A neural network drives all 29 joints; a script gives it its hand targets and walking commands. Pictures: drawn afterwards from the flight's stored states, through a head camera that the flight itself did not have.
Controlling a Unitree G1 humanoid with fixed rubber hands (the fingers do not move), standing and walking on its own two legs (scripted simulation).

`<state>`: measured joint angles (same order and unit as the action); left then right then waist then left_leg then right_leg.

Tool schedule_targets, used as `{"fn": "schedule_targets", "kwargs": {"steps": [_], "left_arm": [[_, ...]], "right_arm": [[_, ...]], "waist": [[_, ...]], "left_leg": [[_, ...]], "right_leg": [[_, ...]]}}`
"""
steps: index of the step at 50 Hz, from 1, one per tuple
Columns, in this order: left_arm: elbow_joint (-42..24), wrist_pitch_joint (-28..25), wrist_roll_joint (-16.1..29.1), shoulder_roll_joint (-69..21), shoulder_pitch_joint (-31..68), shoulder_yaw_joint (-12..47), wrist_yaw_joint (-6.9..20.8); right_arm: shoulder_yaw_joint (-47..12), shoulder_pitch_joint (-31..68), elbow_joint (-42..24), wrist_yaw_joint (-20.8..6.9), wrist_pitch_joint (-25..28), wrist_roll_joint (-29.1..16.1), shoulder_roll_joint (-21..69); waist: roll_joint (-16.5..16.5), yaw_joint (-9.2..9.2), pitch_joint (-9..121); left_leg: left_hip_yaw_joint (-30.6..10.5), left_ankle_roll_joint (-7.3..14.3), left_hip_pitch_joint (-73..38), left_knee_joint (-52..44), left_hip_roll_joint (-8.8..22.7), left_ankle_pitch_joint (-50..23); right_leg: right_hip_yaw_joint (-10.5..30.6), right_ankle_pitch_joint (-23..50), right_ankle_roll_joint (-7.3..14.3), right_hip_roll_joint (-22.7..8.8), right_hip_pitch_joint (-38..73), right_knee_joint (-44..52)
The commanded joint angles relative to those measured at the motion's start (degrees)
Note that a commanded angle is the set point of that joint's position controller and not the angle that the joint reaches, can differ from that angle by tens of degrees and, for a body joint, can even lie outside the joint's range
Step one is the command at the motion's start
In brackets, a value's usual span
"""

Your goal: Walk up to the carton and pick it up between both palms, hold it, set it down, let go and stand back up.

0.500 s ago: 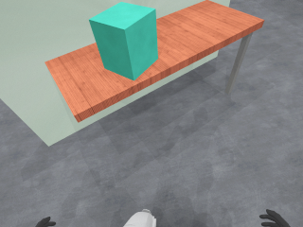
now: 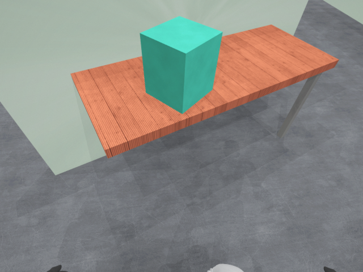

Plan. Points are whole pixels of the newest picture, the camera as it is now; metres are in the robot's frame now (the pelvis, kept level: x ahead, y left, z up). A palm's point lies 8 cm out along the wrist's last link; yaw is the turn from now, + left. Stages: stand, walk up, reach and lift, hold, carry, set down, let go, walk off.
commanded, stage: walk up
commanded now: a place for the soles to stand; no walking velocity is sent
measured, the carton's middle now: (180, 65) +0.83 +0.00 +0.01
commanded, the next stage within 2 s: none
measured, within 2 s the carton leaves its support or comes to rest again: neither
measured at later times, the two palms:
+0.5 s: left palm out of the picture +0.14 +0.29 -0.04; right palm (324, 250) +0.20 -0.35 -0.11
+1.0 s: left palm (44, 252) +0.21 +0.34 -0.13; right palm (288, 193) +0.32 -0.28 -0.06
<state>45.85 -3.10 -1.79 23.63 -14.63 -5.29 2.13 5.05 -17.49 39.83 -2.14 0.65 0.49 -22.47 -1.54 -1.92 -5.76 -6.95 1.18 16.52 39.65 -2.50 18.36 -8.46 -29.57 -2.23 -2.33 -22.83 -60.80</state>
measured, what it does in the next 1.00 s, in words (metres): walks ahead: right foot, then left foot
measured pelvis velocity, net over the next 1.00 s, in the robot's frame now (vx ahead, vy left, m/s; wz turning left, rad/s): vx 0.19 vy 0.02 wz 0.23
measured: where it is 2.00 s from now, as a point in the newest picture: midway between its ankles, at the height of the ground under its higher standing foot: outside the picture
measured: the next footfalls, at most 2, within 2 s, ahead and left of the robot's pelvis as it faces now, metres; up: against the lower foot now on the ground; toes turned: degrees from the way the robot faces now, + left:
right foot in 0.20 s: +0.14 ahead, -0.12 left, +0.00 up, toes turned -7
left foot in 0.78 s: +0.27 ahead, +0.13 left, +0.00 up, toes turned +6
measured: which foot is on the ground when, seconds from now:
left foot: down 0.00-0.20, up 0.22-0.76, down 0.78-1.00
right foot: up 0.00-0.18, down 0.20-0.78, up 0.80-1.00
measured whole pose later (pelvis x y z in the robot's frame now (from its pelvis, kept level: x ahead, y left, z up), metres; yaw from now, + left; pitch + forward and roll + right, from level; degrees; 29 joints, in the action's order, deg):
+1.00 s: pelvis +0.19 +0.02 +0.00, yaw +13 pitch -3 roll -3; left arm 45.8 -0.5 -1.4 23.4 -14.3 -5.3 0.9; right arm 5.0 -17.5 42.7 0.0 2.1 0.9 -21.6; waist -3.2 -1.5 -6.5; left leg -6.2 1.8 21.6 41.8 -2.8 16.4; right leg -9.6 -29.3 -0.1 -3.0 -23.0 -60.4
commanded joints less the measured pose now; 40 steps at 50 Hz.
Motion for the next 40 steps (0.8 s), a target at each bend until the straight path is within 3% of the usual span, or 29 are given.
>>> {"fn": "schedule_targets", "kwargs": {"steps": [1, 4, 5, 6, 7, 8, 9, 10, 11, 12, 14, 15, 16, 18, 20, 23, 26, 30, 31, 33, 34, 35, 36, 37, 38, 39, 40], "left_arm": [[-7.2, -1.9, 1.1, 10.3, 7.0, -3.7, -0.3], [-5.9, -2.5, 1.3, 10.3, 4.3, -3.7, -0.4], [-5.1, -2.8, 1.6, 9.8, 1.2, -3.7, -0.6], [-3.7, -3.2, 2.0, 10.1, -3.9, -4.0, -1.0], [-2.5, -3.4, 1.5, 12.0, -9.3, -4.7, -1.5], [-1.5, -3.5, 0.4, 15.9, -14.5, -5.9, -2.3], [-2.4, -3.6, -0.3, 17.9, -12.6, -6.1, -2.7], [-4.4, -3.4, 0.0, 18.6, -6.7, -6.0, -2.9], [-4.9, -3.4, 0.2, 18.7, -3.6, -6.1, -3.2], [-5.0, -3.5, 0.2, 18.2, -2.6, -6.0, -3.4], [-5.0, -3.8, 0.7, 14.7, -2.2, -5.5, -3.0], [-4.9, -3.7, 1.0, 13.9, -2.7, -5.3, -2.9], [-4.6, -3.5, 1.1, 13.7, -2.7, -5.1, -2.8], [-4.8, -3.2, 1.3, 13.9, -2.7, -5.2, -2.4], [-5.4, -2.8, 1.1, 14.2, -0.7, -5.3, -2.1], [-5.8, -2.2, 0.6, 14.8, 0.7, -5.5, -1.6], [-5.8, -2.0, 0.4, 15.8, 1.7, -5.5, -1.4], [-6.0, -1.6, -0.1, 16.2, 2.4, -5.2, -1.3], [-6.4, -1.8, -0.2, 15.4, 2.1, -4.6, -1.4], [-6.7, -1.5, -0.2, 15.8, 2.8, -4.3, -1.5], [-7.0, -1.0, 0.0, 15.7, 3.5, -4.1, -1.6], [-7.1, -0.6, 0.2, 15.6, 3.7, -3.8, -1.8], [-7.4, 0.1, 0.3, 12.9, 2.2, -2.9, -1.8], [-7.9, 0.5, 0.6, 9.0, 0.7, -1.9, -1.8], [-8.5, 0.7, 1.3, 6.1, -1.1, -1.1, -1.8], [-8.1, 0.9, 1.6, 8.4, -0.2, -1.4, -2.0], [-9.1, 0.9, 1.1, 11.7, 1.0, -1.8, -2.2]], "right_arm": [[3.7, -3.6, -3.4, 0.6, 1.8, 1.2, -14.4], [3.5, -1.0, -4.4, 0.4, 1.4, 1.2, -14.6], [3.3, 1.4, -5.0, 0.2, 1.2, 1.1, -14.0], [2.8, 4.6, -5.7, 0.0, 0.9, 0.9, -13.0], [1.7, 5.2, -6.3, -0.1, 0.9, 0.3, -9.4], [0.8, 4.5, -6.2, 0.0, 1.1, -0.5, -5.8], [0.8, 3.4, -5.1, 0.3, 0.6, -0.2, -6.8], [1.2, 0.8, -3.6, 0.4, 0.0, 0.3, -9.8], [1.6, -1.6, -2.3, 0.0, -0.5, 0.3, -10.9], [2.3, -1.0, -1.8, -0.4, -0.5, 0.3, -12.5], [2.6, -2.7, -0.4, -1.1, -0.4, 0.4, -12.5], [2.3, -3.8, 0.1, -1.4, -0.5, -0.1, -11.3], [2.1, -4.1, 0.1, -1.5, -0.7, -0.3, -10.7], [1.8, -3.7, -0.4, -1.5, -1.3, -0.3, -9.9], [1.9, -3.8, -0.5, -1.3, -1.7, -0.3, -9.9], [2.3, -3.6, -0.7, -1.1, -1.7, -0.3, -11.2], [2.6, -3.6, -0.8, -1.3, -1.7, 0.1, -11.9], [2.4, -2.1, -1.3, -1.5, -1.3, 0.5, -10.7], [2.4, -0.6, -2.1, -1.6, -1.1, 0.2, -10.3], [2.5, -2.8, -1.3, -1.3, -0.4, 0.4, -9.8], [2.6, -5.0, -0.6, -1.0, 0.1, 0.5, -9.6], [3.2, -11.1, 1.5, -0.5, 0.5, 0.6, -9.8], [4.1, -15.5, 2.6, 0.6, 1.2, 0.8, -11.5], [5.0, -15.8, 1.6, 1.7, 1.5, 1.1, -14.0], [5.7, -11.0, -0.4, 2.5, 1.7, 1.7, -17.2], [5.7, -7.9, -1.7, 2.4, 1.4, 1.2, -17.4], [5.3, -7.8, -2.3, 2.2, 1.4, 0.2, -18.0]], "waist": [[13.5, -2.05, -0.7], [14.5, -0.74, -0.3], [13.6, 1.41, 1.2], [11.0, 4.69, 3.5], [5.6, 7.51, 7.6], [-7.5, 10.07, 13.1], [-6.3, 9.24, 11.7], [-1.8, 6.04, 9.9], [-0.1, 4.46, 8.9], [0.8, 4.74, 6.5], [-0.6, 3.79, 2.7], [-3.1, 3.78, 2.4], [-5.0, 3.66, 2.1], [-9.7, 3.93, 2.6], [-13.0, 3.53, 1.3], [-14.1, 3.52, -0.3], [-13.0, 2.89, -0.8], [-11.0, 2.64, -0.4], [-8.9, 3.1, 0.7], [-9.5, 1.67, 4.1], [-7.3, 0.58, 6.5], [-3.0, -2.74, 10.9], [4.1, -5.17, 13.0], [10.6, -5.18, 11.5], [19.5, -1.41, 9.9], [15.3, -0.65, 8.4], [15.4, -1.6, 9.1]], "left_leg": [[-28.2, 14.5, 3.0, -21.9, 11.4, 1.9], [-26.6, 13.4, 6.3, -20.0, 10.6, 2.9], [-23.8, 12.0, 9.3, -16.9, 9.9, 1.4], [-18.8, 9.5, 15.7, -11.3, 7.2, 0.1], [-13.0, 6.2, 21.0, -3.1, 2.6, 2.8], [-4.1, 3.0, 28.5, 12.6, -3.8, 10.0], [-0.7, 0.5, 32.1, 23.7, -2.1, 10.6], [-1.2, -0.5, 31.6, 27.4, 0.9, 10.6], [-1.5, -0.9, 30.6, 28.5, 2.1, 9.2], [-1.1, -0.7, 29.0, 28.9, 4.0, 5.5], [-0.4, -0.9, 24.8, 26.8, 5.0, -1.0], [0.0, -1.0, 23.2, 25.8, 4.4, -3.9], [1.1, -1.2, 22.3, 25.6, 3.8, -5.5], [3.5, -1.4, 22.3, 25.1, 3.1, -8.1], [4.1, -1.7, 23.1, 23.2, 3.8, -10.3], [5.5, -2.3, 25.1, 18.5, 5.3, -10.0], [7.6, -2.5, 25.3, 15.4, 6.7, -9.0], [10.1, -1.8, 21.0, 9.7, 8.0, -5.3], [10.3, -1.3, 19.0, 5.8, 8.3, -3.5], [12.5, 0.0, 12.5, 0.5, 6.3, -2.7], [13.9, 0.5, 7.8, -3.0, 4.4, -4.0], [14.1, 1.4, -1.8, -7.7, 1.7, -7.9], [10.9, 3.2, -9.5, -10.3, -3.5, -6.8], [-1.8, 5.5, -13.5, -12.1, 0.4, -4.7], [-21.9, 8.8, -15.4, -13.4, 9.6, -14.1], [-34.7, 12.5, -14.2, -16.4, 13.0, -12.3], [-40.8, 16.6, -14.4, -19.7, 17.1, -11.2]], "right_leg": [[9.4, 1.7, 3.5, 1.2, -4.6, 14.5], [8.2, 5.7, 3.9, 2.0, 1.3, 19.6], [8.6, 9.2, 4.7, 1.8, 7.7, 25.0], [8.7, 14.3, 5.7, 1.5, 19.8, 33.8], [10.8, 15.8, 6.4, -0.6, 31.1, 39.3], [23.1, 7.6, 7.3, -12.4, 40.7, 43.2], [32.1, -2.2, 9.0, -25.4, 37.5, 47.9], [33.8, -9.2, 10.0, -28.3, 32.5, 50.2], [33.8, -13.6, 8.5, -29.2, 29.5, 52.1], [31.7, -12.3, 6.7, -27.6, 25.4, 52.0], [19.3, -0.6, 0.7, -20.4, 21.0, 51.6], [14.0, 5.7, -1.7, -17.5, 20.2, 50.5], [11.2, 12.1, -2.3, -15.9, 19.3, 49.5], [7.8, 18.5, -1.4, -14.6, 19.0, 48.9], [6.3, 13.8, 0.3, -14.9, 18.4, 50.7], [5.4, 5.6, 3.4, -15.9, 19.2, 51.4], [4.6, 5.5, 6.3, -17.1, 20.9, 49.5], [2.0, 14.1, 11.0, -17.4, 21.7, 42.9], [-0.2, 18.1, 10.9, -17.8, 22.1, 39.9], [-2.1, 29.3, 10.0, -17.0, 22.8, 32.3], [-3.5, 35.1, 9.4, -16.2, 22.3, 26.1], [-5.4, 38.2, 8.4, -14.2, 19.7, 14.9], [-3.9, 36.0, 7.1, -10.6, 14.4, 1.0], [-0.2, 26.6, 5.4, -8.2, 5.3, -5.9], [-0.3, 1.3, 3.0, -1.1, -5.2, -9.5], [5.7, -7.3, 3.3, 1.9, -10.5, -11.0], [9.7, -7.6, 3.0, 2.3, -12.0, -12.8]]}}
